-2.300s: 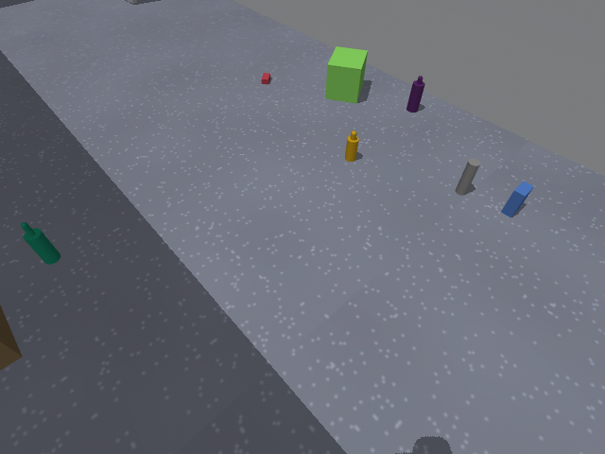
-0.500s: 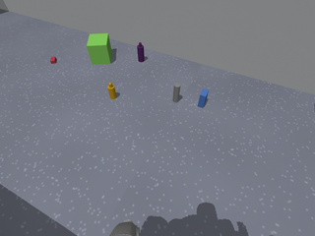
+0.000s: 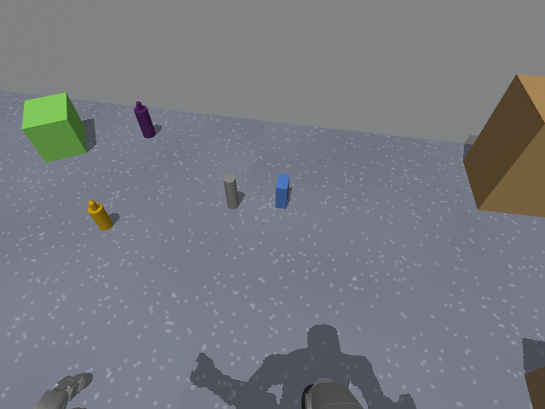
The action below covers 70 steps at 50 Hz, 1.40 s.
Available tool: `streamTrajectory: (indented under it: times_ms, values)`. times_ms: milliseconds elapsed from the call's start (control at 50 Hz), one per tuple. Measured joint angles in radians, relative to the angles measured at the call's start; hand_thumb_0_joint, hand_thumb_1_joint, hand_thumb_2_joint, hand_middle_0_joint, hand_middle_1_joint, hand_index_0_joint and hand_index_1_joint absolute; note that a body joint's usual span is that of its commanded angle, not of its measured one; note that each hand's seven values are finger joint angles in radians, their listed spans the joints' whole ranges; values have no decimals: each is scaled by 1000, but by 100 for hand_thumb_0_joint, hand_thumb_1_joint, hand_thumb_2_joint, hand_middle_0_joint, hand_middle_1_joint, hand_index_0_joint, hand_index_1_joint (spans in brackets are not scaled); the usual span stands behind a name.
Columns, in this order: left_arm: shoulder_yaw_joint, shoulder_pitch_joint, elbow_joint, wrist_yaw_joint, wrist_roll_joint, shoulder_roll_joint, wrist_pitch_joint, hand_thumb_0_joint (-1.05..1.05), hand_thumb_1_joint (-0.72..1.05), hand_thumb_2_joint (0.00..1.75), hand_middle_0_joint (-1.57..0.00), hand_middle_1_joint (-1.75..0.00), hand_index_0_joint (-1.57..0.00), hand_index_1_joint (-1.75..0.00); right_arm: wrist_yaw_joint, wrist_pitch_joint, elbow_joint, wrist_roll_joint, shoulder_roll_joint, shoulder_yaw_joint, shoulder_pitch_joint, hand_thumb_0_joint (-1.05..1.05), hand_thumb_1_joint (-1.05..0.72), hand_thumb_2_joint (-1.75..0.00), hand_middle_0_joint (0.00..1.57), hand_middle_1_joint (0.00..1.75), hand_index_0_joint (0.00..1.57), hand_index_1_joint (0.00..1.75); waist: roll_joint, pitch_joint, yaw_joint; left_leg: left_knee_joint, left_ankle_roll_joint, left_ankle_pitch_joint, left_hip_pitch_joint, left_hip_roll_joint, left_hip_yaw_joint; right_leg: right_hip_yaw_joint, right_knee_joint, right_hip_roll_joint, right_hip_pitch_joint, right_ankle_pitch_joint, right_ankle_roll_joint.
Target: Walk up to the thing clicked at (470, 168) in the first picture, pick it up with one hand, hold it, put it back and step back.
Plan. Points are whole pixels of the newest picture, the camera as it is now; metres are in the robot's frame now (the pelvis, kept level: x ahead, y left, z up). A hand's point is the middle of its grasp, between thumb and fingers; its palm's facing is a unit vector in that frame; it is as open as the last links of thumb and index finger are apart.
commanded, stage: walk up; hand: left
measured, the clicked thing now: (231, 192) +1.07 +0.13 -0.67
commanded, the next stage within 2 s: none
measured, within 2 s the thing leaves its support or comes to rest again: neither
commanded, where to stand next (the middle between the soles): +0.72 -0.05 m, yaw -4 degrees
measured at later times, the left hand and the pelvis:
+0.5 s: hand (119, 355) +0.25 +0.25 -0.13, palm faces -0.06 -0.93 -0.37, open 7.4 cm; pelvis +0.21 -0.02 +0.00, yaw -4 degrees
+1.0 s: hand (159, 218) +0.53 +0.23 -0.12, palm faces -0.16 -0.91 -0.39, open 7.4 cm; pelvis +0.40 -0.04 +0.00, yaw -6 degrees
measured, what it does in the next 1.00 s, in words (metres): walks ahead: right foot, then left foot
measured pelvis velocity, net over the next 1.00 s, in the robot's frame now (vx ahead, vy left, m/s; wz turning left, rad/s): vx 0.40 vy -0.04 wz -0.10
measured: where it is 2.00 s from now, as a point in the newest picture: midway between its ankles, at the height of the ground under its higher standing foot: (274, 285)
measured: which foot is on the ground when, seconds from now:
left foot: down 0.00-0.06, up 0.08-0.52, down 0.54-1.00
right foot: up 0.00-0.02, down 0.04-0.58, up 0.60-0.98, down 1.00-1.00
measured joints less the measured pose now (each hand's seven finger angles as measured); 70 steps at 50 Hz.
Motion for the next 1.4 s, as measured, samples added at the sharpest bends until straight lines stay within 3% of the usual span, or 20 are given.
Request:
streamTrajectory:
  times_ms: [40,80,140,180,260,360,440,520,580,640,700,840,960,1000,1040,1100,1140,1240,1320,1400]
  values:
    - [0,-8,10,2,2,-14,-5,1,91,90,-20,-30,-20,-30,-3,10,2,2,-12,-3,3,1,-90,-89,20,30,21,30,27,-9,-2,70,-8,-69,11,28,2,-21,-28,22,44,29,-3]
    - [-1,-24,10,13,6,-40,-22,1,91,90,-20,-30,-20,-30,-12,28,13,3,-15,-6,-19,1,-90,-89,20,30,21,30,82,13,5,263,39,-94,-37,83,-59,-51,33,68,62,-35,-6]
    - [-8,-8,-12,29,-11,-56,-42,1,91,90,-20,-30,-20,-30,-10,46,20,9,11,16,-55,1,-91,-89,20,30,20,30,60,18,44,594,65,-75,-188,9,-157,-28,48,74,102,-91,-21]
    - [-17,18,-14,40,-22,-70,-42,1,91,90,-20,-30,-20,-30,-7,46,17,18,15,25,-79,1,-91,-89,20,30,20,30,61,16,62,684,77,-21,-285,-11,-180,-20,-12,82,160,-84,-24]
    - [-24,89,0,55,-22,-76,-52,1,90,90,-21,-30,-20,-30,2,45,-15,16,15,25,-117,1,-91,-89,20,30,20,30,75,9,84,637,79,82,-431,4,-216,-5,-121,116,257,-69,-33]
    - [-24,166,17,58,-6,-68,-55,1,90,90,-21,-30,-20,-30,18,58,-19,-1,5,3,-130,1,-91,-89,20,30,20,30,94,-14,94,472,46,164,-525,30,-229,-5,-181,151,335,-96,-39]
    - [-15,203,16,56,3,-47,-60,1,90,90,-21,-30,-20,-30,31,61,1,-15,3,-6,-126,1,-91,-89,20,30,20,30,86,-26,107,295,38,195,-517,37,-214,-12,-177,158,372,-151,-32]
    - [-10,222,21,58,3,-19,-58,1,90,90,-21,-30,-20,-30,35,46,12,-15,12,-10,-130,1,-91,-89,20,30,20,30,60,-32,113,159,59,214,-445,20,-203,-18,-124,148,394,-238,-10]
    - [-7,217,32,68,0,2,-46,1,90,90,-21,-30,-20,-30,28,19,3,-20,35,-8,-147,1,-91,-89,20,30,20,30,-15,-13,109,146,62,221,-392,-35,-156,5,49,85,355,-311,-9]
    - [-23,199,48,80,-3,-16,-31,1,90,90,-20,-30,-20,-30,20,-5,-34,-7,41,-2,-149,1,-91,-89,20,30,20,30,-1,0,82,158,73,170,-351,-26,-148,33,367,119,214,-338,-16]
    - [-31,176,47,75,-7,-5,-33,1,91,90,-20,-30,-20,-30,10,-5,-44,10,60,13,-125,1,-90,-89,20,30,21,30,-13,3,65,83,72,172,-266,-28,-140,47,472,111,99,-273,-12]
    - [-13,126,29,49,-5,3,-24,1,91,90,-20,-30,-20,-30,8,6,-31,11,55,23,-58,1,-90,-89,20,30,21,30,-28,-4,51,-12,73,138,-127,-53,-114,29,277,9,-23,-122,29]
    - [-8,82,36,35,3,-21,-25,1,91,90,-20,-30,-20,-30,10,21,-22,12,19,12,-21,1,-90,-89,20,30,21,30,7,-4,33,21,44,50,-73,-57,-105,-6,22,-6,31,-19,17]
    - [-7,75,36,36,4,-24,-34,1,91,90,-20,-30,-20,-30,8,31,-21,13,11,9,-9,1,-90,-89,20,30,21,30,21,-10,28,81,29,-8,-75,-49,-110,-19,-43,13,87,-2,8]
    - [-2,57,36,46,8,-45,-51,1,91,90,-20,-30,-20,-30,1,44,-10,14,1,6,-16,1,-90,-89,20,30,21,30,78,6,30,226,62,-61,-115,0,-141,-50,-9,52,105,-28,3]
    - [-12,55,14,58,3,-58,-68,1,91,90,-20,-30,-20,-30,-4,64,7,13,16,19,-40,1,-91,-89,20,30,20,30,73,18,56,528,87,-88,-245,-53,-211,-47,23,46,129,-83,-9]
    - [-21,69,10,64,-6,-74,-68,1,90,90,-20,-30,-20,-30,-2,66,14,19,13,23,-59,1,-91,-89,20,30,20,30,78,20,71,623,90,-46,-324,-75,-235,-40,-28,45,175,-75,-9]
    - [-33,121,19,71,-4,-87,-66,1,90,90,-21,-30,-20,-30,9,66,7,22,-1,8,-82,1,-91,-89,20,30,20,30,107,9,79,589,76,98,-459,-61,-294,-52,-154,66,277,-52,-11]
    - [-24,150,16,72,5,-78,-64,1,90,90,-21,-30,-20,-30,20,77,19,10,-5,-7,-74,1,-91,-89,20,30,20,30,112,-4,80,478,50,162,-503,-47,-306,-78,-198,78,332,-67,-12]
    - [-10,166,9,72,11,-53,-61,1,90,90,-21,-30,-20,-30,33,81,36,-5,2,-11,-69,1,-91,-89,20,30,20,30,90,-8,88,310,43,177,-483,-24,-268,-101,-186,78,360,-114,-8]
